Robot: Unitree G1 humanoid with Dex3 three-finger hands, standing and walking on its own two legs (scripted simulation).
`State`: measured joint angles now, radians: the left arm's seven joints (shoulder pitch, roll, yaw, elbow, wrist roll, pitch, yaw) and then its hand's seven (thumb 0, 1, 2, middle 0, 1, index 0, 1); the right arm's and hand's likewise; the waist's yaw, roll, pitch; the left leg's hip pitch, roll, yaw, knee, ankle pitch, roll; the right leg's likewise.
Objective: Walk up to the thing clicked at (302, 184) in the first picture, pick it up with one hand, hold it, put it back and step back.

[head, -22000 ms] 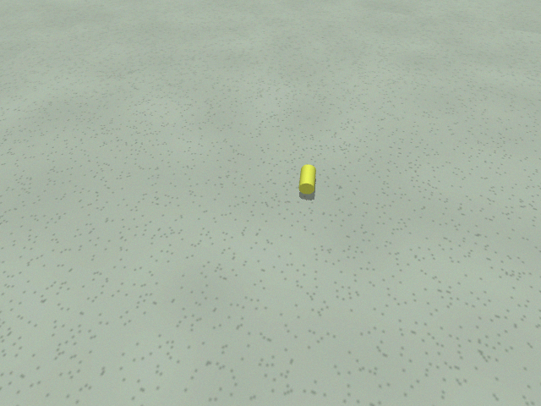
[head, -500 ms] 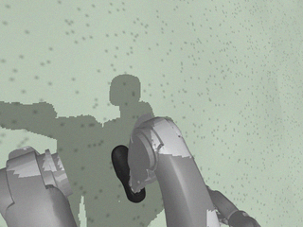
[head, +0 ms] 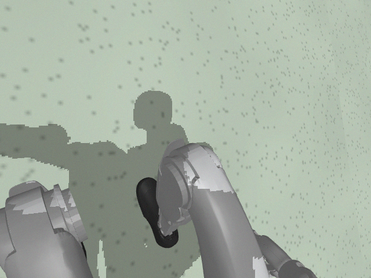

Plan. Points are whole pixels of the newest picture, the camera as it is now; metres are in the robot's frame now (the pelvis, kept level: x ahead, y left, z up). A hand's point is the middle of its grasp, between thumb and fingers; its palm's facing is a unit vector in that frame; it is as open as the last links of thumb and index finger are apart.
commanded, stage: settle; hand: left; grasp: from above
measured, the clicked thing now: out of the picture +0.45 +0.40 -0.27
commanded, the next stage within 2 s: lift in 0.96 s
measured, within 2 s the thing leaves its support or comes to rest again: leaves its support in 0.36 s
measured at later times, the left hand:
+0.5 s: hand out of the picture +0.45 +0.39 -0.21, palm faces -0.41 -0.13 -0.90, open 10.1 cm
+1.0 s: hand out of the picture +0.44 +0.39 -0.13, palm faces -0.45 -0.12 -0.88, open 10.0 cm
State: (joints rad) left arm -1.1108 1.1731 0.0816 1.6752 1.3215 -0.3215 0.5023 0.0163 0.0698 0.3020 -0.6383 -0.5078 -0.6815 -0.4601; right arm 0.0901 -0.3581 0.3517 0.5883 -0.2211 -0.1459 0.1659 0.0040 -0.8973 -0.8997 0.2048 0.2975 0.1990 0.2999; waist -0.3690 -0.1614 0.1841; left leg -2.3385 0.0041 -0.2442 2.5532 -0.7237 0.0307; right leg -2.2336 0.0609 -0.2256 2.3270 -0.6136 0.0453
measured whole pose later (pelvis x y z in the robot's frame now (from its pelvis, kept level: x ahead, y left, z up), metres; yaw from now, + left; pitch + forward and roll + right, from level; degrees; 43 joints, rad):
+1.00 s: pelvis +0.00 +0.00 +0.03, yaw +5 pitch +33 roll -13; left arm -0.98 0.95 0.10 1.25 1.22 -0.29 0.16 0.01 0.07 0.17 -0.79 -0.31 -0.83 -0.27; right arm 0.15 -0.33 0.17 0.59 -0.12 0.03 0.13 0.00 -0.91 -0.90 0.21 0.30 0.20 0.30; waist -0.26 -0.03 0.03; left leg -2.32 -0.02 -0.16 2.41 -0.68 0.03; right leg -2.22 0.02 -0.16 2.25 -0.62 0.03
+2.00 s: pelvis +0.01 -0.01 +0.25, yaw +13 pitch +26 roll -5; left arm -0.44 0.61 -0.03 0.73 0.98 -0.12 0.02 0.00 0.06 0.26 -0.75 -0.36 -0.78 -0.34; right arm 0.17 -0.24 0.02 0.65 0.03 0.06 -0.01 0.01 -0.90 -0.90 0.21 0.30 0.20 0.30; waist -0.10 0.05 -0.17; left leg -1.54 0.00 -0.05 1.68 -0.60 0.02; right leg -1.51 0.03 -0.05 1.60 -0.55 0.02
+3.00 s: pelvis +0.09 +0.01 +0.44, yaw +13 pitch +9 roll -1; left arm -0.28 0.43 -0.19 0.76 1.01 -0.05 0.08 0.00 0.03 0.31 -0.71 -0.42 -0.74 -0.40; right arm 0.25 -0.24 -0.04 0.74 0.05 0.00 -0.05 0.01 -0.90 -0.90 0.20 0.30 0.20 0.30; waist -0.03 0.03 -0.08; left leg -0.54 0.00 0.00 0.77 -0.38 0.01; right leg -0.54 0.02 0.02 0.74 -0.35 0.01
